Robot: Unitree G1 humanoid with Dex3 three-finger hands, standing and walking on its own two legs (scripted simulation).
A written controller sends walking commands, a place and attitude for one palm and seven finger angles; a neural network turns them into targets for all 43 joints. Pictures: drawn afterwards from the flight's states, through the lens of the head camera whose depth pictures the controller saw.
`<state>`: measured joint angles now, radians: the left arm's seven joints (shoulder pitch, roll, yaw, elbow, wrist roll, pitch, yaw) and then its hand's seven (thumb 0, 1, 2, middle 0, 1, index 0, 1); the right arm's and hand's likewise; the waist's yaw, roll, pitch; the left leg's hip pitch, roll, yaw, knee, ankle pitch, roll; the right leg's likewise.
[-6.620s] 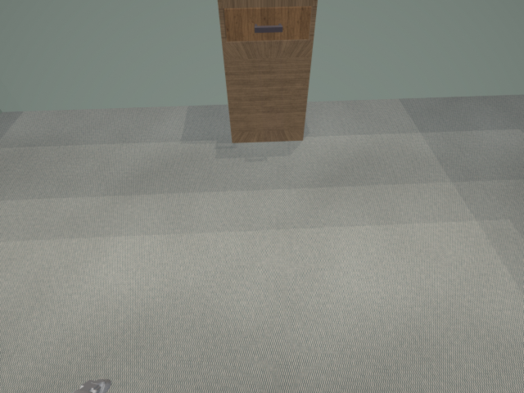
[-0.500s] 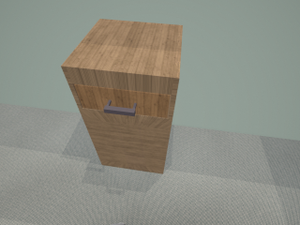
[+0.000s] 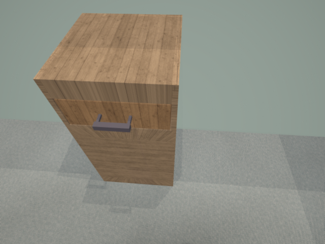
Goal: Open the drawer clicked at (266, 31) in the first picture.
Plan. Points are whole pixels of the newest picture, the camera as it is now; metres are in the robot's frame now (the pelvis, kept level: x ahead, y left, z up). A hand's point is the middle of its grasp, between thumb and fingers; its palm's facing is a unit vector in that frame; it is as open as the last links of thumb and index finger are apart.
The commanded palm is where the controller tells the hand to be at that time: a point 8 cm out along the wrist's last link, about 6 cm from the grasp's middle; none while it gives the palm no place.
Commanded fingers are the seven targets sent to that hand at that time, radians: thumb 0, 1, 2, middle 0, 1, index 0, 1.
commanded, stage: come to a stop and stand still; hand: left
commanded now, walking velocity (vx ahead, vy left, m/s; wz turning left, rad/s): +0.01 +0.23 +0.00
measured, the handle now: (113, 122) +0.50 +0.21 -0.08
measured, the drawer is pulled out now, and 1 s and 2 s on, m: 0.00 0.00 0.00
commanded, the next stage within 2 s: look again from close up in 1.76 s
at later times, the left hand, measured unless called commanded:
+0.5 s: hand out of the picture -0.01 +0.19 -0.15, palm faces +0.05 -0.95 -0.31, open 7.4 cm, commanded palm none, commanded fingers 0.00 0.90 0.90 -0.20 -0.30 -0.20 -0.30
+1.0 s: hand out of the picture -0.04 +0.22 -0.16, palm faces +0.02 -0.98 -0.21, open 7.4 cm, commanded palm none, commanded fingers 0.00 0.90 0.90 -0.20 -0.30 -0.20 -0.30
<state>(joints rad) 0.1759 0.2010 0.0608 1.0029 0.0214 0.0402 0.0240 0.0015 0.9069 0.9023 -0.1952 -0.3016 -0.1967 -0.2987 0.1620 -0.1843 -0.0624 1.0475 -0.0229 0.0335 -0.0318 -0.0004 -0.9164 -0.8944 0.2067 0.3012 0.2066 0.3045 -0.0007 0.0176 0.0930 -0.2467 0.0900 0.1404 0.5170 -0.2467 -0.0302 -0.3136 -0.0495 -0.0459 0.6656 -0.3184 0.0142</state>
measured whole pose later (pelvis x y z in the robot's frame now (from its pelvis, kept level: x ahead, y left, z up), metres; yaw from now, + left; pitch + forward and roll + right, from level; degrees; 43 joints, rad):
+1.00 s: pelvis -0.03 +0.04 +0.00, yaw +0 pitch -1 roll +1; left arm 0.32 0.16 -0.01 1.06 0.02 0.01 0.02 0.00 0.90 0.90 -0.20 -0.30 -0.20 -0.30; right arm 0.34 -0.19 0.01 1.04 -0.02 0.00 -0.01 0.00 -0.92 -0.89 0.20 0.30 0.20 0.30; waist 0.00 0.02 0.02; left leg -0.17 -0.01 0.08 0.47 -0.29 0.03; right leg -0.28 -0.08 0.01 0.49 -0.20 0.04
